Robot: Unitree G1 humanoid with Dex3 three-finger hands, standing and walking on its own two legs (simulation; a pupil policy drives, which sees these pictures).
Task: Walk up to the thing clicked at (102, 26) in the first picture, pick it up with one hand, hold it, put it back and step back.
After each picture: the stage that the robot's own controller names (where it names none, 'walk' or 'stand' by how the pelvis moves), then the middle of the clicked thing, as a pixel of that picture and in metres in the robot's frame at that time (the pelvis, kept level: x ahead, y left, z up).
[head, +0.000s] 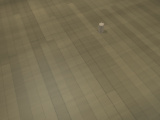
stand; (101, 28) +1.66 -0.17 -0.72
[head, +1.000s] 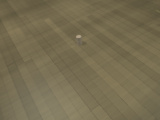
walk; (79, 40) +1.53 +0.21 -0.70
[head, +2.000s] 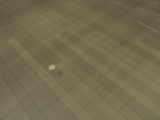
walk; (53, 70) +0.97 +0.40 -0.71
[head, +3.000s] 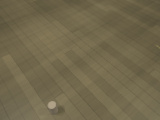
walk; (53, 107) +0.56 +0.30 -0.69
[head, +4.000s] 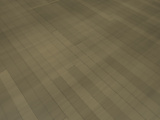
stand; out of the picture +0.34 +0.23 -0.70
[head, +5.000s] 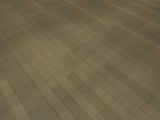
stand; out of the picture +0.30 +0.24 -0.73
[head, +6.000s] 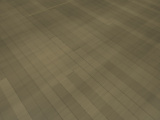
stand; out of the picture +0.31 +0.24 -0.73
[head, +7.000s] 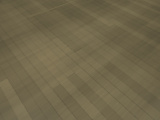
stand; out of the picture +0.30 +0.24 -0.73
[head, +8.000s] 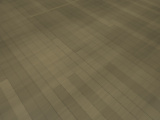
stand; out of the picture +0.30 +0.24 -0.73
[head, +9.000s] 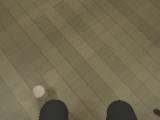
go down; (40, 93) +0.36 +0.24 -0.46
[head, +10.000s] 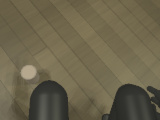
go down; (30, 75) +0.39 +0.27 -0.32
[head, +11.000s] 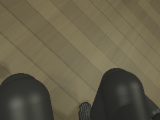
close in; out of the picture +0.36 +0.30 -0.23
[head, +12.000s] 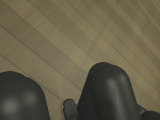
close; out of the picture +0.36 +0.30 -0.21
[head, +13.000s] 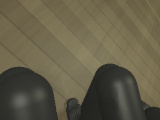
lift; out of the picture +0.31 +0.29 -0.21
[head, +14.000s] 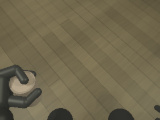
lift; (27, 90) +0.31 +0.20 +0.00
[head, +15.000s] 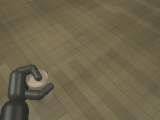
hold; (40, 87) +0.33 +0.17 +0.02
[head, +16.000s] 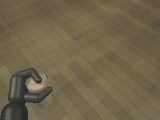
hold; (40, 91) +0.33 +0.18 +0.00
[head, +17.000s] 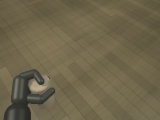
hold; (42, 92) +0.32 +0.17 +0.00
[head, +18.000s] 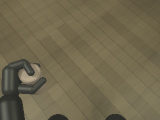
crouch; (33, 80) +0.36 +0.19 -0.06
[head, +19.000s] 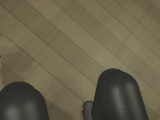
lower; out of the picture +0.41 +0.27 -0.16
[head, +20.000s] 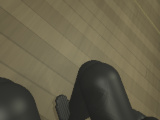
lower; out of the picture +0.39 +0.30 -0.22
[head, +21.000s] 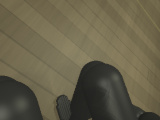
lower; out of the picture +0.39 +0.31 -0.22
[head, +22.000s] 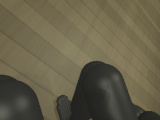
lower; out of the picture +0.38 +0.31 -0.22
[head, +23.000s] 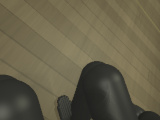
lower; out of the picture +0.38 +0.31 -0.22
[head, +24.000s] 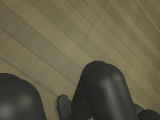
withdraw; out of the picture +0.37 +0.29 -0.22
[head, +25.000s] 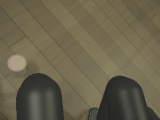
stand; (17, 67) +0.39 +0.26 -0.27
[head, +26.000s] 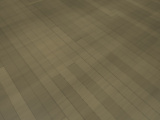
stand; out of the picture +0.33 +0.19 -0.64
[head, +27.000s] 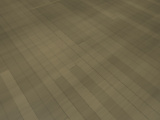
stand; out of the picture +0.35 +0.20 -0.67
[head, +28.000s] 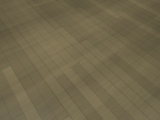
stand; out of the picture +0.35 +0.19 -0.67
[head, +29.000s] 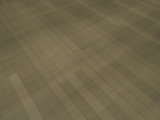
walk; out of the picture +0.37 +0.18 -0.72
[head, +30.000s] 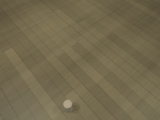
walk; (68, 106) +0.48 +0.16 -0.70
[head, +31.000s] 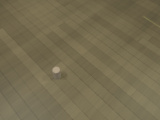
walk; (56, 73) +0.76 +0.23 -0.70
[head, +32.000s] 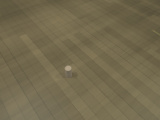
stand; (68, 71) +0.95 +0.20 -0.71
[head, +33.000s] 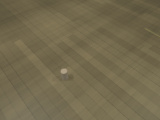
stand; (64, 74) +0.95 +0.23 -0.72
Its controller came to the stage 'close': yes
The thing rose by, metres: 0.70
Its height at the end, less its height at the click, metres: +0.00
